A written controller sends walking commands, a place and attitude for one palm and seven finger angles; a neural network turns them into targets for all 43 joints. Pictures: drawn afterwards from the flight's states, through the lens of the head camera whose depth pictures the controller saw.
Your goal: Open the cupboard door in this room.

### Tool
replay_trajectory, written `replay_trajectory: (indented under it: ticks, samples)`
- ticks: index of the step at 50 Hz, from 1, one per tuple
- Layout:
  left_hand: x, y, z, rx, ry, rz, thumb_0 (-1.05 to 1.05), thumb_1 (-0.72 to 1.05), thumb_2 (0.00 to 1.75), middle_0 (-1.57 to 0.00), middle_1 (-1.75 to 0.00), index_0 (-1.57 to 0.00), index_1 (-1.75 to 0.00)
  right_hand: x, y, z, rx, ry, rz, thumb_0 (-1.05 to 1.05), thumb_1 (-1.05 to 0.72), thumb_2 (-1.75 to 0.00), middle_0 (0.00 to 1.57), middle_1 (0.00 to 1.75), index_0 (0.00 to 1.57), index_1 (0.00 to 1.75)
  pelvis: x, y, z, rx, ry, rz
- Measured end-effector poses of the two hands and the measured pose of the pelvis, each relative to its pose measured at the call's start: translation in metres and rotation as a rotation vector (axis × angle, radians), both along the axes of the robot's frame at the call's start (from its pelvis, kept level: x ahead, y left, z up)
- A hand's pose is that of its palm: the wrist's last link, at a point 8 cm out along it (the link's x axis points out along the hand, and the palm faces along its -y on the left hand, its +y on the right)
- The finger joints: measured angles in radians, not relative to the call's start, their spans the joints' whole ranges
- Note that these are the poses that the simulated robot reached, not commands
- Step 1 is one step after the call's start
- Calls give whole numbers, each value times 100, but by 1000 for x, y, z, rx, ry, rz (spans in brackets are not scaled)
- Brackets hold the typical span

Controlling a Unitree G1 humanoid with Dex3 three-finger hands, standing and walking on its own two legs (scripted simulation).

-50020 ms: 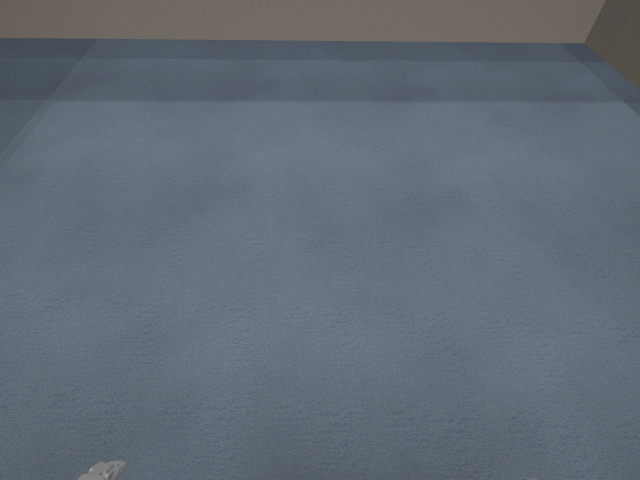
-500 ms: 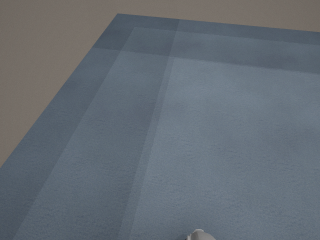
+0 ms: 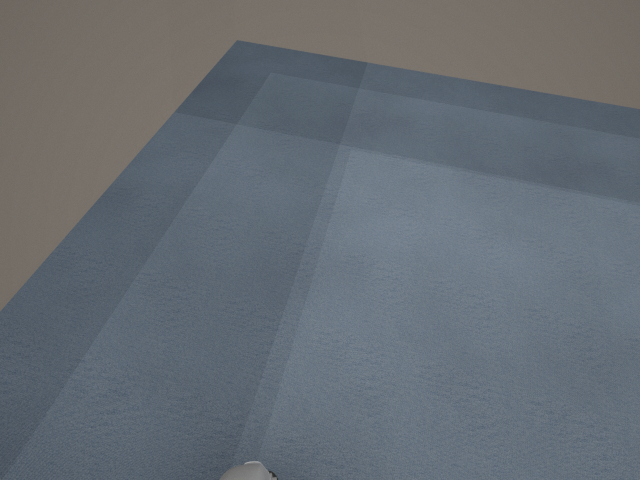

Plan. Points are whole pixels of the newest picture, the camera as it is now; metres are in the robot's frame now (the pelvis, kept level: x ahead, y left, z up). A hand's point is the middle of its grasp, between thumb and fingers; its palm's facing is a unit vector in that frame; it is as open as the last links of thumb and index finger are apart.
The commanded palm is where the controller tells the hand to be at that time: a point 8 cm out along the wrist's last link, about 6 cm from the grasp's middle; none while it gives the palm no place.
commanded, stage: turn to face it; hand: left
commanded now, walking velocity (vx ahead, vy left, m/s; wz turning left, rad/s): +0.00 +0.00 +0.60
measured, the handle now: out of the picture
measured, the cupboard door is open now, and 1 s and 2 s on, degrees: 48 48 48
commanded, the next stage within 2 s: none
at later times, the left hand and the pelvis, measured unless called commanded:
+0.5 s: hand (204, 472) +0.15 +0.16 -0.14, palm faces +0.31 -0.92 -0.25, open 7.4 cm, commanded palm none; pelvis +0.12 -0.05 +0.02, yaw +18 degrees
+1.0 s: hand out of the picture +0.13 +0.16 -0.14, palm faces +0.57 -0.75 -0.32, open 7.4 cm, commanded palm none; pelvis +0.19 -0.07 +0.00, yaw +36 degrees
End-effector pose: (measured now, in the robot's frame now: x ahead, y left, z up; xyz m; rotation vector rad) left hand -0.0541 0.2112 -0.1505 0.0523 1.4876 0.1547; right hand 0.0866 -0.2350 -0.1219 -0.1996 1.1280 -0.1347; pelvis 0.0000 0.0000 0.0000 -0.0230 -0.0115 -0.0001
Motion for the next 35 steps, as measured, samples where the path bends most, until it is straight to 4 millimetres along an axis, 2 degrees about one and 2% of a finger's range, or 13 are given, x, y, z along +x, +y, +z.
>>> replay_trajectory:
  ticks: [3, 7, 12, 16, 20, 24, 29, 32, 35]
  samples:
    - [29, 6, -3, 12, -1, 3, 0, 91, 90, -20, -30, -20, -30, 24, 6, 0, -8, -9, 17, 1, -93, -90, 20, 30, 20, 30, 18, 1, -1, 18, -1, 18]
    - [90, 13, 10, 45, -127, 34, 1, 91, 90, -20, -30, -19, -30, 33, 9, -1, 2, 69, 55, 1, -92, -90, 20, 30, 20, 30, 37, -2, 8, 16, 15, 65]
    - [160, 15, 30, 103, -288, 54, 0, 91, 90, -20, -30, -19, -30, 46, -9, -5, 7, 148, 83, 1, -93, -90, 20, 30, 20, 30, 57, -16, 12, 10, 32, 131]
    - [192, 11, 38, 167, -374, 68, 0, 91, 90, -20, -30, -19, -30, 70, -31, -16, 18, 174, 100, 1, -92, -90, 20, 30, 20, 30, 77, -37, 5, 34, 44, 181]
    - [194, 4, 46, 195, -362, 113, 0, 91, 90, -20, -30, -20, -30, 109, -47, -10, 2, 174, 141, 1, -92, -90, 20, 30, 20, 30, 95, -46, 10, 40, 40, 246]
    - [185, -4, 48, 189, -315, 171, 0, 91, 90, -20, -30, -20, -30, 156, -47, 4, -16, 140, 208, 1, -92, -90, 20, 30, 20, 30, 114, -49, 19, 59, 47, 306]
    - [157, -7, 34, 161, -243, 258, 0, 91, 90, -20, -30, -20, -30, 219, -24, 13, -38, 76, 337, 1, -92, -90, 20, 30, 19, 30, 129, -45, 16, 63, 49, 376]
    - [136, -2, 17, 145, -192, 315, 0, 90, 90, -20, -30, -20, -30, 255, -3, 10, -54, 2, 412, 1, -91, -90, 20, 30, 19, 30, 136, -35, 3, 36, 47, 408]
    - [123, 4, 10, 158, -134, 353, 0, 91, 90, -20, -30, -20, -30, 274, 11, 13, -58, -38, 457, 1, -91, -90, 20, 30, 20, 30, 140, -36, 0, 36, 43, 438]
